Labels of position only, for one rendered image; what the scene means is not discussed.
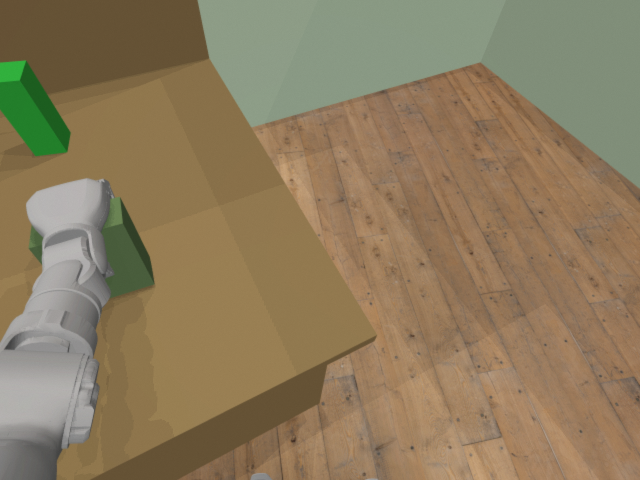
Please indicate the table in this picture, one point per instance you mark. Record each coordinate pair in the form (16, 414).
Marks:
(247, 309)

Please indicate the robot left hand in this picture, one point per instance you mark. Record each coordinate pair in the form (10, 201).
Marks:
(84, 201)

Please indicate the left robot upper arm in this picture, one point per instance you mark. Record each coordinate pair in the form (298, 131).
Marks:
(47, 402)

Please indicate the robot left forearm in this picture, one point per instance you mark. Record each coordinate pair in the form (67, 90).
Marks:
(65, 307)

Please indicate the sponge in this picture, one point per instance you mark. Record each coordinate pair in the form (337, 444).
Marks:
(125, 251)

